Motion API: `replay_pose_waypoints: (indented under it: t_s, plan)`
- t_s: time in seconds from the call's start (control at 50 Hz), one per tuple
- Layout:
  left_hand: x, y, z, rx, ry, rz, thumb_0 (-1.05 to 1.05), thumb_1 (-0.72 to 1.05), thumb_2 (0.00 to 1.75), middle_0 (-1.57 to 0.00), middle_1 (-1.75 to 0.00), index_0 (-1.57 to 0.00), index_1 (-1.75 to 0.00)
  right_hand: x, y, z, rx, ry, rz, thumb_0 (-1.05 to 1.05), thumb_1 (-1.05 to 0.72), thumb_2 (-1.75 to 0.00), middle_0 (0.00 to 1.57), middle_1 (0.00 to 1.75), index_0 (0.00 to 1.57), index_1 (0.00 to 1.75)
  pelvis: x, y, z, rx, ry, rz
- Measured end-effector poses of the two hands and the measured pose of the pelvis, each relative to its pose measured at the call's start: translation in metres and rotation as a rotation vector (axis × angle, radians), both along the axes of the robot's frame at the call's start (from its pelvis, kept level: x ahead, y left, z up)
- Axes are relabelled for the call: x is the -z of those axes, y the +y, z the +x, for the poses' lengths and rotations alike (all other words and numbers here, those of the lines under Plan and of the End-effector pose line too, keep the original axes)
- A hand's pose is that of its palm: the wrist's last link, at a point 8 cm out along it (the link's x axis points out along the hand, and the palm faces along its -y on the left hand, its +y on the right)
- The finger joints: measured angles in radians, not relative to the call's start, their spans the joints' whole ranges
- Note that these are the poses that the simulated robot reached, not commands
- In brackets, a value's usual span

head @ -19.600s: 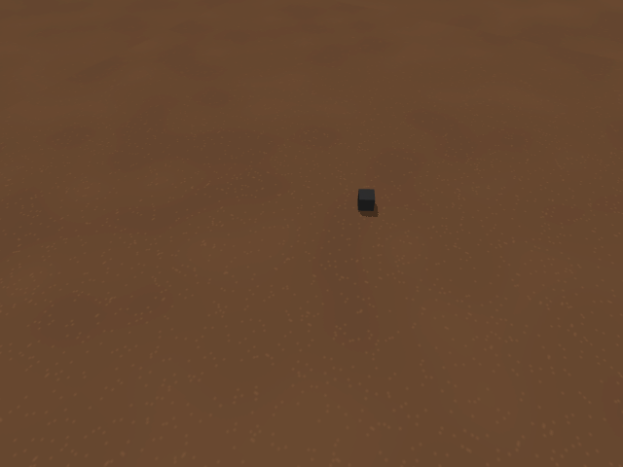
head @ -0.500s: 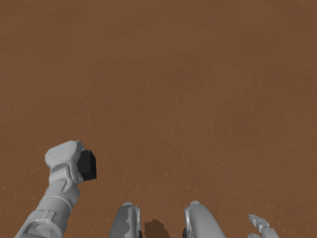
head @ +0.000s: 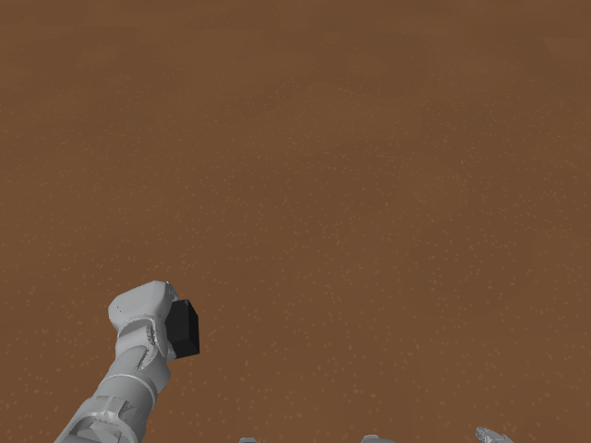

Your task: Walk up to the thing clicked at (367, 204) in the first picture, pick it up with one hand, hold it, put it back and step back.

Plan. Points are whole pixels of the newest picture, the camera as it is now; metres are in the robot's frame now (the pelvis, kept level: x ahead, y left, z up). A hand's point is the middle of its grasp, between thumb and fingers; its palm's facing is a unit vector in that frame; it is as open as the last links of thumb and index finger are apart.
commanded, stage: hold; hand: left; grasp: from above
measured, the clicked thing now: (173, 330) +0.33 +0.22 -0.13
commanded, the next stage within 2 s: crouch in 2.00 s
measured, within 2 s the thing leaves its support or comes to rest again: neither
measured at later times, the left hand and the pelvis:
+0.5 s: hand (154, 319) +0.31 +0.22 -0.04, palm faces -0.41 -0.17 -0.90, open 9.3 cm; pelvis +0.01 +0.00 +0.02, yaw +0 degrees
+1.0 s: hand (144, 328) +0.29 +0.22 -0.02, palm faces -0.41 -0.15 -0.90, open 9.3 cm; pelvis +0.00 +0.00 +0.03, yaw +0 degrees
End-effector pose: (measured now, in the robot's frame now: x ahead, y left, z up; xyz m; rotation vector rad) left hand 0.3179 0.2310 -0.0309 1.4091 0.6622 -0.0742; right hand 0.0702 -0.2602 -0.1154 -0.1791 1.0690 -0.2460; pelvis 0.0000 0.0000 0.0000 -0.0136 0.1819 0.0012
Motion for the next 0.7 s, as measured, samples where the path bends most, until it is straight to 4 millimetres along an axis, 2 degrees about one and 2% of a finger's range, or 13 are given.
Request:
replay_pose_waypoints:
  t_s: [0.4,0.7]
  plan:
    - [-0.040,-0.010,0.001,0.013,-0.027,0.012,0.01,0.16,0.31,-1.16,-0.25,-0.80,-0.29,-0.023,0.001,0.034,-0.038,-0.093,0.037,0.01,-0.89,-0.89,0.20,0.30,0.20,0.30,-0.020,-0.002,0.006,0.004,-0.079,0.015]
    - [-0.056,-0.010,-0.008,0.055,-0.029,0.011,0.01,0.17,0.30,-1.16,-0.26,-0.80,-0.30,-0.031,0.007,0.041,-0.057,-0.126,0.056,0.01,-0.90,-0.89,0.20,0.30,0.20,0.30,-0.026,-0.001,0.002,0.008,-0.119,0.016]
